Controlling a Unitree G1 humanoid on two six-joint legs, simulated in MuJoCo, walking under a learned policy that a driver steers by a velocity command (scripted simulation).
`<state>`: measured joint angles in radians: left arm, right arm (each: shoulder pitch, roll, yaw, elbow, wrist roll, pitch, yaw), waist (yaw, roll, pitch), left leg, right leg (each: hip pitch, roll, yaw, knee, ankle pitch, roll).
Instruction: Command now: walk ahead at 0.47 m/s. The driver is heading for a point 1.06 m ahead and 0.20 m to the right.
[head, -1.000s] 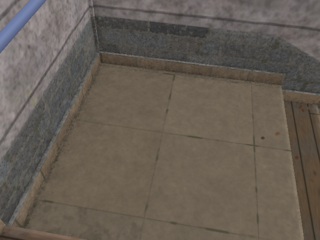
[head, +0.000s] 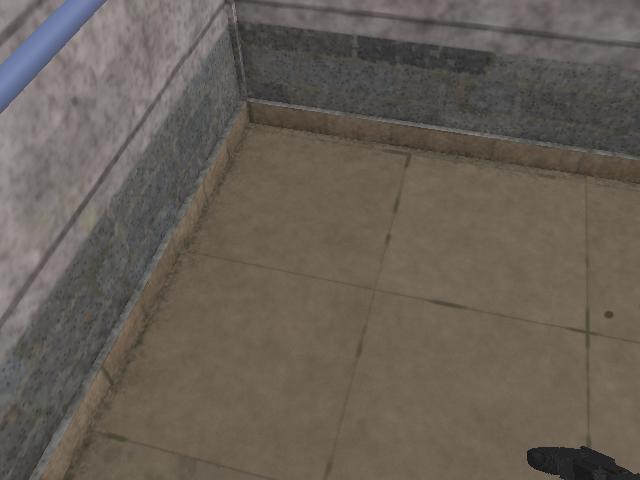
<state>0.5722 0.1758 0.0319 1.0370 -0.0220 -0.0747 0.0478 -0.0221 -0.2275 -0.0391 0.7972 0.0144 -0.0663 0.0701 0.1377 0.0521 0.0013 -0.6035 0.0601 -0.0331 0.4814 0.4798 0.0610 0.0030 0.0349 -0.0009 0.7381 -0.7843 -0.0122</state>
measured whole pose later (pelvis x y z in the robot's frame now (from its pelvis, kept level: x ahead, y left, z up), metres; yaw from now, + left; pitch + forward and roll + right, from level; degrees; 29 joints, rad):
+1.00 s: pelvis +0.62 -0.05 -0.24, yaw +0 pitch +3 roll -2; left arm 0.43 0.21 0.04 1.02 -0.03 -0.09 0.01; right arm -0.05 -0.21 -0.03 0.80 0.01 -0.08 0.02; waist 0.09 0.02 0.00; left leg -0.60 0.03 0.01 0.55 0.02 0.05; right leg 0.00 0.05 -0.02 0.35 -0.40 -0.03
